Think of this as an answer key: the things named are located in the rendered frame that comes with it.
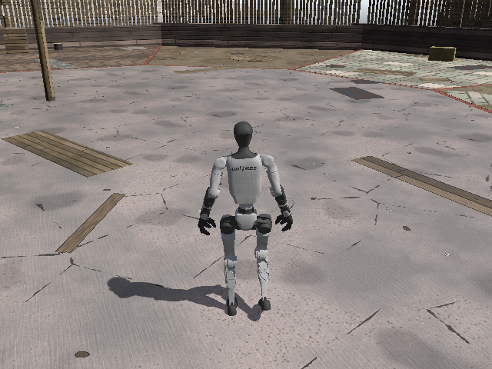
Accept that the right robot upper arm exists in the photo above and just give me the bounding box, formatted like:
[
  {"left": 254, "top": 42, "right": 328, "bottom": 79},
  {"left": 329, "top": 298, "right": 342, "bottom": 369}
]
[{"left": 260, "top": 155, "right": 283, "bottom": 197}]

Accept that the robot torso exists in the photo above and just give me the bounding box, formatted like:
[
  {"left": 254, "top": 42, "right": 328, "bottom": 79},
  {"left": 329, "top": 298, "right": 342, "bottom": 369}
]
[{"left": 227, "top": 151, "right": 263, "bottom": 231}]

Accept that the robot right hand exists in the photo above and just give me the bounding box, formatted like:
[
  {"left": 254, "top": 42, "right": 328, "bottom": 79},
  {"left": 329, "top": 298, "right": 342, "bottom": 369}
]
[{"left": 275, "top": 214, "right": 293, "bottom": 231}]

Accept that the right robot forearm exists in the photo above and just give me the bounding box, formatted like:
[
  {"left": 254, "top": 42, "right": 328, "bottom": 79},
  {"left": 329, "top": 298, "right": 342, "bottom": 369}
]
[{"left": 275, "top": 185, "right": 291, "bottom": 217}]

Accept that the left robot forearm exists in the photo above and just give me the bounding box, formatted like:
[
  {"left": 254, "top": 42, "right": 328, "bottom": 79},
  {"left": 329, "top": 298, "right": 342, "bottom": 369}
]
[{"left": 200, "top": 187, "right": 215, "bottom": 220}]

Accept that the robot right foot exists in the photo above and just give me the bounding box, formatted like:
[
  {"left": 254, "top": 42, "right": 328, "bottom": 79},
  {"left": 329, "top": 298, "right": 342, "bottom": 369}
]
[{"left": 258, "top": 297, "right": 271, "bottom": 311}]

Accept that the robot left hand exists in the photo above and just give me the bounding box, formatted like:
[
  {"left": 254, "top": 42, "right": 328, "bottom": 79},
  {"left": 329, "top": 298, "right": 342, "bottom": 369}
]
[{"left": 198, "top": 218, "right": 216, "bottom": 235}]

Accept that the left robot upper arm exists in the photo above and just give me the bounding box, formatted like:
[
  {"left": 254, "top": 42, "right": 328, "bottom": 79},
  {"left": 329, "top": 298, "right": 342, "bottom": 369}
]
[{"left": 208, "top": 156, "right": 228, "bottom": 199}]

